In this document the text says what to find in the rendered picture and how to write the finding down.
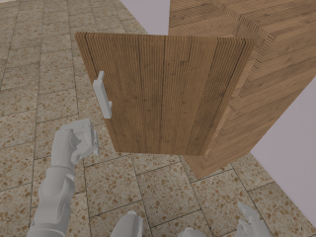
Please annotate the right robot hand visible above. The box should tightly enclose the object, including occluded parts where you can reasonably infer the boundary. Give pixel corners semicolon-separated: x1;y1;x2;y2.
234;201;272;237

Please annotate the handle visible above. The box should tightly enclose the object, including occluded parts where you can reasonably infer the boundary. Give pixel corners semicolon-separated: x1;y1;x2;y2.
92;71;113;119

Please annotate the robot left shin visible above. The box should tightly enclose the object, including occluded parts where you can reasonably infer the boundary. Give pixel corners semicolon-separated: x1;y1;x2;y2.
127;210;137;215

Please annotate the left robot hand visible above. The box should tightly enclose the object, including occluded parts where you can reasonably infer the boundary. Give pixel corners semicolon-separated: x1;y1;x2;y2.
51;118;100;170

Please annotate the left robot thigh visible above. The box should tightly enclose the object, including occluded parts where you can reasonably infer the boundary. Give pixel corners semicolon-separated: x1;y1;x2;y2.
110;214;143;237

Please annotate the left robot forearm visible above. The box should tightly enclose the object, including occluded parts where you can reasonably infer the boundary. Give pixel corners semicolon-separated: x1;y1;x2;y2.
27;166;76;237

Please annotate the cupboard door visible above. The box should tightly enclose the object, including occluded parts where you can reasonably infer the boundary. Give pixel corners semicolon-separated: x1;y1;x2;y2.
74;32;256;156

